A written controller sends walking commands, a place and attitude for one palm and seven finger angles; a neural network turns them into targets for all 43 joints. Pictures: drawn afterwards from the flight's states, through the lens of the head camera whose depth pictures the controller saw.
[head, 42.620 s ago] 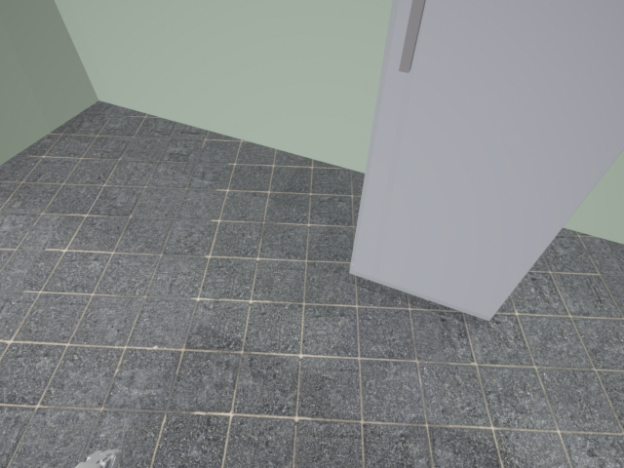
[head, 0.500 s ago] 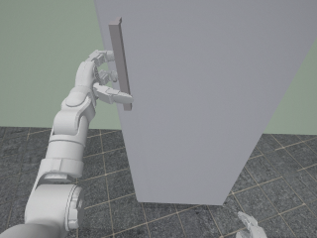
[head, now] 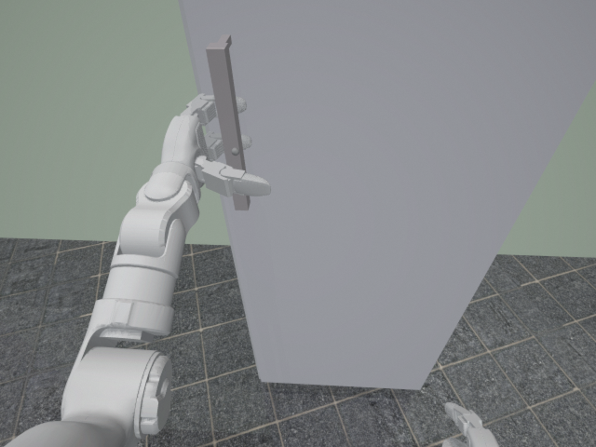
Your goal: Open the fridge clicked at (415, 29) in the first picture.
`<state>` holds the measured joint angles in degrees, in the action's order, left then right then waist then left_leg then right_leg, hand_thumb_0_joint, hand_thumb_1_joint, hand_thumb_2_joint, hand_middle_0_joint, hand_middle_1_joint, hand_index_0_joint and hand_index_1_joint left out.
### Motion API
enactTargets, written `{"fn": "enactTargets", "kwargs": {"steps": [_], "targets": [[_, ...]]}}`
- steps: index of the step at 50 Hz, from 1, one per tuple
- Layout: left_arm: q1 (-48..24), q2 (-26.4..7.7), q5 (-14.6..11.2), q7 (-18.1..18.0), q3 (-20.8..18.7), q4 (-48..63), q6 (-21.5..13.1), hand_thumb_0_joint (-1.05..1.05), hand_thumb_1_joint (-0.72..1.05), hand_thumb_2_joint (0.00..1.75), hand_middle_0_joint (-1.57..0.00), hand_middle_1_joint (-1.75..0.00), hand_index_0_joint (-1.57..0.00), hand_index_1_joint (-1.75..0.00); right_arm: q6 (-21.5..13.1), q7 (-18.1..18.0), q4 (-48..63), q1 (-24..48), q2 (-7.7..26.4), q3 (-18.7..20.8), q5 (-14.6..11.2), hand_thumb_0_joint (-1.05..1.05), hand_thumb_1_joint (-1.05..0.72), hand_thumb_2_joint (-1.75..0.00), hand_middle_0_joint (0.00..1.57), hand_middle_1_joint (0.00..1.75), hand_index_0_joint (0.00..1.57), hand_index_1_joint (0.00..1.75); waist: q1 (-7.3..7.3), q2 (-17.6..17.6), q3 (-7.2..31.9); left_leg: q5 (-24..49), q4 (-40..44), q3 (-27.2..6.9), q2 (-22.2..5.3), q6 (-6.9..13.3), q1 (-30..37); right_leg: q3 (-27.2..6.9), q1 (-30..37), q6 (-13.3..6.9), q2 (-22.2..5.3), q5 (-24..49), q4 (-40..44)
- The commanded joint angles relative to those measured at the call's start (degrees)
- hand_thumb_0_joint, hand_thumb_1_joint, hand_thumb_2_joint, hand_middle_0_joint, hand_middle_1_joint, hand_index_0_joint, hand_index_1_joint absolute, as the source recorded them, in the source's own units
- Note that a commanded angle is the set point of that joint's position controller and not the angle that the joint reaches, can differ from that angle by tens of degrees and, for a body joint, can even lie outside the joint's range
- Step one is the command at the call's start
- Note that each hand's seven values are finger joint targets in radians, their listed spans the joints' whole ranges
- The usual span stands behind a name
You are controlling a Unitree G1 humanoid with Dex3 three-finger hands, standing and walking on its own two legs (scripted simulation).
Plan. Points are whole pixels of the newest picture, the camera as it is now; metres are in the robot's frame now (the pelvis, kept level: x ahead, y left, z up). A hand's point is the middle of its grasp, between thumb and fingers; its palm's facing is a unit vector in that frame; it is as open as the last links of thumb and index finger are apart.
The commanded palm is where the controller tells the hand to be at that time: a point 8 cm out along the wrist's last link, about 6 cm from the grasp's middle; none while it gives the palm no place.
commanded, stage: slide the fingers in behind the handle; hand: left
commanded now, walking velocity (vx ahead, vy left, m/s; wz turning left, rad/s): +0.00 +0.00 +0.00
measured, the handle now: (234, 132) +0.46 +0.12 +0.23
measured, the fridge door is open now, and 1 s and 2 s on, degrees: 0 0 0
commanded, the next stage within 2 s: grip the handle and tug to test in 0.64 s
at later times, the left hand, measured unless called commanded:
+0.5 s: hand (249, 151) +0.41 +0.09 +0.23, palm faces +0.01 -1.00 +0.00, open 14.0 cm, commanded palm +0.38 +0.14 +0.22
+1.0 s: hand (246, 154) +0.40 +0.10 +0.23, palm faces -0.01 -1.00 +0.01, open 12.4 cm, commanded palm +0.38 +0.14 +0.22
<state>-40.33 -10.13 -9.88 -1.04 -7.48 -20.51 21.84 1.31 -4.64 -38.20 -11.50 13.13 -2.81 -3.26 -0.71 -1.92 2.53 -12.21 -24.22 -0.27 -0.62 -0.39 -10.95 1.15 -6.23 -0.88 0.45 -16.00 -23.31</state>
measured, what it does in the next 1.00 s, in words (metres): stands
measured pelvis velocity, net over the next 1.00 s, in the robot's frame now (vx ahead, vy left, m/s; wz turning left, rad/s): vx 0.00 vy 0.00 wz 0.00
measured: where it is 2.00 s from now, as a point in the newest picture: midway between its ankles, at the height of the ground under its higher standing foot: outside the picture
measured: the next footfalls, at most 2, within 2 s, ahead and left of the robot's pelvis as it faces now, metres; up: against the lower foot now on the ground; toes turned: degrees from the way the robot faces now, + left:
none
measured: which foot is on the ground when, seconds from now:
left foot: down 0.00-1.00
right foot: down 0.00-1.00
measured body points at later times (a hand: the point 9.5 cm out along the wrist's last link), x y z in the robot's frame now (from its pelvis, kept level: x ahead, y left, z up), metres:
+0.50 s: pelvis +0.00 +0.00 +0.00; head -0.02 -0.02 +0.45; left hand +0.40 +0.15 +0.23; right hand +0.15 -0.24 -0.10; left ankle +0.01 +0.13 -0.74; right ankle -0.04 -0.11 -0.74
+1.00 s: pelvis +0.00 +0.00 +0.00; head -0.02 -0.02 +0.45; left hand +0.40 +0.15 +0.23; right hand +0.17 -0.23 -0.10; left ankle +0.01 +0.13 -0.74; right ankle -0.04 -0.11 -0.74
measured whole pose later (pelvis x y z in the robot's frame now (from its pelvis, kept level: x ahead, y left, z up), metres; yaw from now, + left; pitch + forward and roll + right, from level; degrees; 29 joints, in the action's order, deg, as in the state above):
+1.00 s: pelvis +0.00 +0.00 +0.00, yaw +0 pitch -2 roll +0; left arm -38.1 -8.5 -9.7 -2.1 -6.4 -17.6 22.0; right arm 2.0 -4.3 -37.8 -10.5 12.9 -2.8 -2.9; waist -0.6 -2.0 2.7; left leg -12.3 -23.6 -0.1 -0.8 -0.6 -9.8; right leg 1.0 -5.3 -1.1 0.7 -16.1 -22.9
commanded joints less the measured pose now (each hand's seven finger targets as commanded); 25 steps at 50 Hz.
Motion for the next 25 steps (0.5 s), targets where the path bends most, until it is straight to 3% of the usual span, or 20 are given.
{"fn": "enactTargets", "kwargs": {"steps": [1,4,7,8,10,12,14,17,19,21,22,24,25], "targets": [[-29.03,-4.29,-0.66,0.05,0.48,14.21,-4.32,0.0,-0.5,0.3,-0.3,-1.2,-0.3,-1.2,-3.26,-0.02,9.03,7.3,5.57,2.18,-0.02,0.0,-0.9,-0.9,0.2,0.3,0.2,0.3,0.95,3.55,15.3,16.5,0.12,0.64,1.1,2.8,11.39,1.23,-1.72,-0.12,0.62,21.63,2.18],[-27.0,-8.26,-0.37,-1.09,-3.44,13.1,-4.25,0.0,-0.5,0.3,-0.3,-1.2,-0.3,-1.2,-2.83,-0.12,8.89,7.33,6.04,2.42,0.22,0.0,-0.9,-0.9,0.2,0.3,0.2,0.3,-0.13,4.43,15.54,15.6,0.56,0.91,1.17,2.81,10.75,1.08,-0.59,0.04,0.68,20.62,2.67],[-29.69,-6.18,0.27,-1.88,-1.28,13.52,-4.31,0.0,-0.5,0.3,-0.3,-1.2,-0.3,-1.2,-2.69,-0.1,8.85,7.61,5.36,1.92,0.25,0.0,-0.9,-0.9,0.2,0.3,0.2,0.3,0.6,3.44,14.47,14.47,0.78,1.16,1.16,2.81,10.12,0.93,-1.26,-0.01,0.54,19.54,2.78],[-29.55,-7.02,0.39,-2.14,-2.15,13.08,-4.45,0.0,-0.5,0.3,-0.3,-1.2,-0.3,-1.2,-2.72,-0.06,8.66,7.47,5.49,2.06,0.28,0.0,-0.9,-0.9,0.2,0.3,0.2,0.3,0.56,5.03,14.17,14.26,0.75,1.1,1.07,2.83,9.95,0.92,-1.26,0.02,0.66,19.47,2.91],[-27.48,-7.61,0.23,-1.99,-2.66,13.28,-4.72,0.0,-0.5,0.3,-0.3,-1.2,-0.3,-1.2,-2.51,-0.14,9.09,7.84,5.73,2.13,0.28,0.0,-0.9,-0.9,0.2,0.3,0.2,0.3,0.0,4.14,14.91,14.9,1.03,1.27,1.12,2.93,10.06,0.73,0.01,0.0,0.45,20.29,2.97],[-29.35,-5.08,0.44,-1.62,-0.34,13.79,-4.84,0.0,-0.5,0.3,-0.3,-1.2,-0.3,-1.2,-2.71,-0.03,9.1,7.57,5.37,2.11,0.23,0.0,-0.9,-0.9,0.2,0.3,0.2,0.3,0.72,3.71,14.84,15.15,0.68,1.29,1.15,2.9,10.69,0.91,-0.94,0.02,0.57,20.92,2.71],[-26.57,-6.72,0.48,-1.57,-1.94,12.23,-4.72,0.0,-0.5,0.3,-0.3,-1.2,-0.3,-1.2,-2.4,-0.1,9.04,7.42,5.93,2.35,0.23,0.0,-0.9,-0.9,0.2,0.3,0.2,0.3,-0.03,3.16,15.19,15.61,0.97,1.1,1.11,2.73,10.81,1.03,-0.05,-0.14,0.64,20.77,2.78],[-29.79,-3.18,0.32,-1.44,1.41,11.72,-4.25,0.0,-0.5,0.3,-0.3,-1.2,-0.3,-1.2,-2.56,-0.15,8.69,7.31,5.51,2.12,0.02,0.0,-0.9,-0.9,0.2,0.3,0.2,0.3,1.48,4.42,13.17,13.37,0.81,0.97,1.04,2.84,10.32,1.11,-2.42,0.07,0.72,18.73,3.16],[-29.98,-5.0,0.41,-1.69,-0.08,10.54,-4.46,0.0,-0.5,0.3,-0.3,-1.2,-0.3,-1.2,-2.67,-0.51,8.41,7.08,6.12,2.49,0.23,0.0,-0.9,-0.9,0.2,0.3,0.2,0.3,1.13,5.28,13.69,12.9,1.08,0.79,1.03,2.98,10.77,1.04,-1.94,0.16,0.71,17.82,3.61],[-32.44,-3.09,0.65,-1.74,1.79,11.01,-4.58,0.0,-0.5,0.3,-0.3,-1.2,-0.3,-1.2,-2.94,-0.45,8.19,7.09,5.45,2.15,0.15,0.0,-0.9,-0.9,0.2,0.3,0.2,0.3,1.79,3.21,13.57,13.03,0.73,0.93,1.19,3.0,10.95,0.89,-2.96,0.0,0.58,18.0,3.35],[-32.61,-2.88,0.61,-1.79,1.71,11.11,-4.71,0.0,-0.5,0.3,-0.3,-1.2,-0.3,-1.2,-3.14,-0.4,7.99,6.65,5.43,2.27,0.29,0.0,-0.9,-0.9,0.2,0.3,0.2,0.3,1.84,4.11,14.59,13.76,0.54,0.68,1.15,2.96,11.39,1.02,-2.94,0.0,0.7,18.7,3.05],[-29.7,-3.73,0.37,-1.68,0.7,10.57,-4.94,0.0,-0.5,0.3,-0.3,-1.2,-0.3,-1.2,-3.06,-0.23,8.22,6.74,5.85,2.48,0.32,0.0,-0.9,-0.9,0.2,0.3,0.2,0.3,0.76,2.88,15.35,15.3,0.6,0.66,1.27,2.85,11.58,1.06,-1.45,-0.18,0.68,20.08,2.79],[-31.02,-3.5,0.09,-1.55,1.01,12.41,-5.31,0.0,-0.5,0.3,-0.3,-1.2,-0.3,-1.2,-3.18,-0.16,8.38,6.94,5.52,2.34,0.35,0.0,-0.9,-0.9,0.2,0.3,0.2,0.3,1.03,3.36,16.29,15.67,0.51,0.7,1.33,2.9,11.7,1.01,-1.04,-0.15,0.54,20.82,2.67]]}}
